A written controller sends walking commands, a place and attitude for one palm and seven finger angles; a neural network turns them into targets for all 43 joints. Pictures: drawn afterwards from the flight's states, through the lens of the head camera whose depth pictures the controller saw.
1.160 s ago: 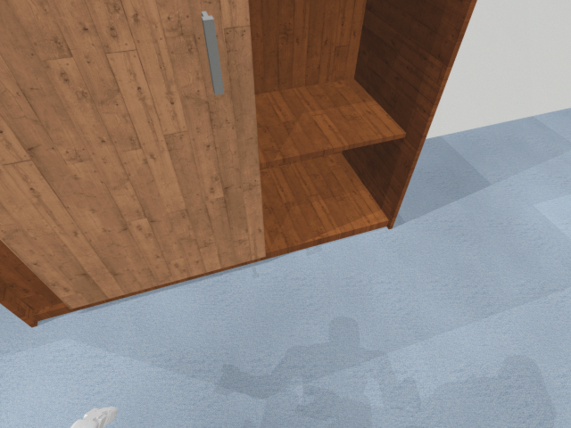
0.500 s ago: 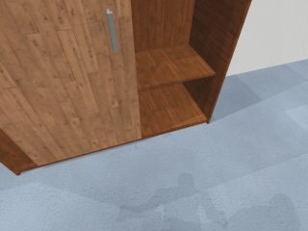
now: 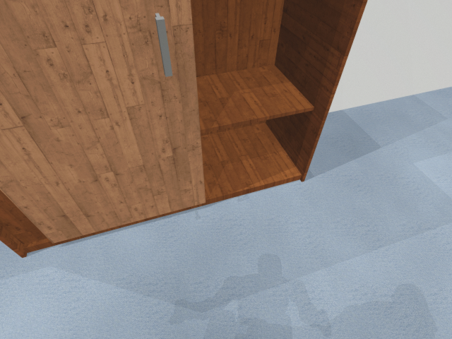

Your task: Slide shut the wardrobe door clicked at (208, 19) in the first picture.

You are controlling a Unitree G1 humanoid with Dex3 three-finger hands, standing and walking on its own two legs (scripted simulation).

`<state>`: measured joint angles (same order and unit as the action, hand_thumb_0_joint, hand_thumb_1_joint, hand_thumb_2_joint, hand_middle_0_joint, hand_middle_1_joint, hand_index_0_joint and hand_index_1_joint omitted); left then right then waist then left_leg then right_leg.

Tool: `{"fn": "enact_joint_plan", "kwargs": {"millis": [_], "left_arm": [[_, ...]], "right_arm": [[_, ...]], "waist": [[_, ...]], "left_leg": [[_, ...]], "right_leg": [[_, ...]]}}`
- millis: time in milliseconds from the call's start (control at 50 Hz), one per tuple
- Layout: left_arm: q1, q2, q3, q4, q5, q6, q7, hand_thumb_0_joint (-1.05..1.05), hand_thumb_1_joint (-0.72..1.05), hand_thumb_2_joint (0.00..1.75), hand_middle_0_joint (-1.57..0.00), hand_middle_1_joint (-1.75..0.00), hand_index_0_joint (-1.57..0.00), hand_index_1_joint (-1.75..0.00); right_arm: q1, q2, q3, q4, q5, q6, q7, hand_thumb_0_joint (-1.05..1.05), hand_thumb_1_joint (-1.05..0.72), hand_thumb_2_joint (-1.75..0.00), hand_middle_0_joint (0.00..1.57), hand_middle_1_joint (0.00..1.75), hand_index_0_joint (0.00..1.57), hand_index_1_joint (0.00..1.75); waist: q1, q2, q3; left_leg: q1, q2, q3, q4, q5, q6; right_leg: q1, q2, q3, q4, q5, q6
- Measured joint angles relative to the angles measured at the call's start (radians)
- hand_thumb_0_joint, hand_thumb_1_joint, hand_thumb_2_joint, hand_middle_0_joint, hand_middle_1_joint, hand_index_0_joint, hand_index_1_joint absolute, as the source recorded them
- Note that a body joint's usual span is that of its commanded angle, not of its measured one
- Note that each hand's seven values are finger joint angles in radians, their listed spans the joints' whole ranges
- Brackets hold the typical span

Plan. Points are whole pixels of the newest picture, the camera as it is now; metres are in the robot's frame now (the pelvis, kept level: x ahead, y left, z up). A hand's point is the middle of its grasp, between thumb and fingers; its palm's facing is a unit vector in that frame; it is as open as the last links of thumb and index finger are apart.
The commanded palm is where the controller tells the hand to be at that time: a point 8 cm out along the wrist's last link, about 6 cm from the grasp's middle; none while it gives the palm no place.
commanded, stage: look at it before walking up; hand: left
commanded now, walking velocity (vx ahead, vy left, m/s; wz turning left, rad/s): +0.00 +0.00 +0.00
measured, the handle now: (163, 45) +0.83 +0.23 +0.13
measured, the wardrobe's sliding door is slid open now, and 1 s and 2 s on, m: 0.59 0.59 0.59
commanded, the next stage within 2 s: turn to face it in 0.38 s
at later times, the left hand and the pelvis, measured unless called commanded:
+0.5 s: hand out of the picture +0.08 +0.25 -0.15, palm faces -0.01 -0.94 -0.34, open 7.4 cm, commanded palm none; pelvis +0.00 +0.00 +0.00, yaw +0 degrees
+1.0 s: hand out of the picture -0.01 +0.25 -0.20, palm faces +0.20 -0.96 -0.21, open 7.3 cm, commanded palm none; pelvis -0.03 +0.05 -0.01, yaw +11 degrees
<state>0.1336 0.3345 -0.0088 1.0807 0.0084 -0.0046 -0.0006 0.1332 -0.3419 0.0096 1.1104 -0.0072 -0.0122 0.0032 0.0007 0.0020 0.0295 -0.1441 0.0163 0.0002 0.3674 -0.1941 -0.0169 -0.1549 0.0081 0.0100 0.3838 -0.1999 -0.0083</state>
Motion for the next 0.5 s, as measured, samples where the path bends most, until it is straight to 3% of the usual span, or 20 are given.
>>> {"fn": "enact_joint_plan", "kwargs": {"millis": [500], "left_arm": [[0.001, 0.009, 0.001, 0.002, 0.001, -0.002, 0.002, 0.01, 0.91, 0.9, -0.2, -0.3, -0.21, -0.3]], "right_arm": [[-0.022, -0.001, 0.002, -0.004, 0.002, -0.003, -0.001, 0.0, -0.9, -0.9, 0.2, 0.3, 0.2, 0.3]], "waist": [[0.007, -0.001, -0.001]], "left_leg": [[0.024, -0.007, 0.001, -0.021, 0.005, 0.007]], "right_leg": [[0.026, -0.007, 0.001, -0.024, 0.006, 0.008]]}}
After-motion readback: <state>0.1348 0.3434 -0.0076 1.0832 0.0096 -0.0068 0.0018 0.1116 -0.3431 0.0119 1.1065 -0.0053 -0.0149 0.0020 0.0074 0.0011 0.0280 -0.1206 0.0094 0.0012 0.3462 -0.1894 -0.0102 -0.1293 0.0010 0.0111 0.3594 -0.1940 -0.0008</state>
